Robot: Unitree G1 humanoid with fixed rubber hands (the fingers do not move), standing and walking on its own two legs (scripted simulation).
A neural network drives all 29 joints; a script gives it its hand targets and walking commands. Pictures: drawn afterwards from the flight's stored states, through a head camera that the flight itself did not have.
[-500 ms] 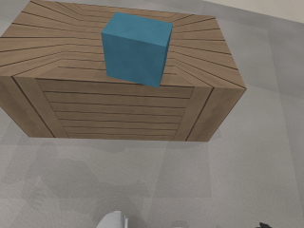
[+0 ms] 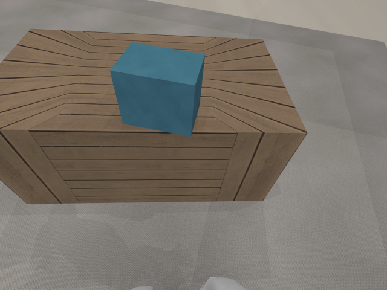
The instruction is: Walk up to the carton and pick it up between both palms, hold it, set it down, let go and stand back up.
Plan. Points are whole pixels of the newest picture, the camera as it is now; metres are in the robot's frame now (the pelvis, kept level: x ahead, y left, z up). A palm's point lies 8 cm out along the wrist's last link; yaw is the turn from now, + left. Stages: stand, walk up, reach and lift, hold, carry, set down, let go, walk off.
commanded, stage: walk up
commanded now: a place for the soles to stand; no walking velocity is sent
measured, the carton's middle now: (162, 90) +0.74 +0.11 -0.05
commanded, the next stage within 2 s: none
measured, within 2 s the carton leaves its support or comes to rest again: neither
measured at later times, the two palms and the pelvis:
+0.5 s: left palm out of the picture -0.02 +0.33 -0.13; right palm out of the picture -0.04 -0.31 -0.05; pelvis -0.08 +0.02 +0.01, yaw +3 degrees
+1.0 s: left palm out of the picture -0.01 +0.29 -0.09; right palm out of the picture +0.01 -0.34 -0.07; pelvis -0.06 -0.03 +0.01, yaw +3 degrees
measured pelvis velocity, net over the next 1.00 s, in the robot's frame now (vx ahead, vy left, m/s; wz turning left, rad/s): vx -0.06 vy -0.03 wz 0.05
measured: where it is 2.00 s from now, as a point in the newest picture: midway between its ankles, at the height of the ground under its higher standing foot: outside the picture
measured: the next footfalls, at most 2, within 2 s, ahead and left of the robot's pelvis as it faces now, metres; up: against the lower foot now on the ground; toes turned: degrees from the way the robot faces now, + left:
left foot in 0.34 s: -0.02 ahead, +0.11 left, +0.00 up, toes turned +0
right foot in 0.86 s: -0.05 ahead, -0.12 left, +0.00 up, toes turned +6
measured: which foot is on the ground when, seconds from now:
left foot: up 0.00-0.32, down 0.34-0.88, up 0.90-1.00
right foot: down 0.00-0.40, up 0.42-0.84, down 0.86-1.00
